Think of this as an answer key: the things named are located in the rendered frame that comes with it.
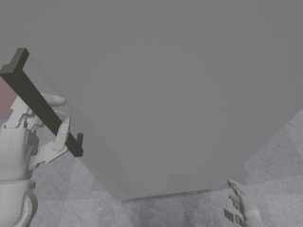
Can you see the left robot forearm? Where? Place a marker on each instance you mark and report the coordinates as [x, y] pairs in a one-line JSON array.
[[18, 204]]

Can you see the robot right hand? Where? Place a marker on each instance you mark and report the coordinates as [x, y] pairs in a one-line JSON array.
[[240, 209]]

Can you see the handle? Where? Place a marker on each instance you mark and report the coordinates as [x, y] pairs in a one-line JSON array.
[[19, 82]]

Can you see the robot left hand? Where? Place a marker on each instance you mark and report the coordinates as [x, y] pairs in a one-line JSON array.
[[18, 139]]

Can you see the fridge door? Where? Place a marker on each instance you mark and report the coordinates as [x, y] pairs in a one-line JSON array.
[[171, 96]]

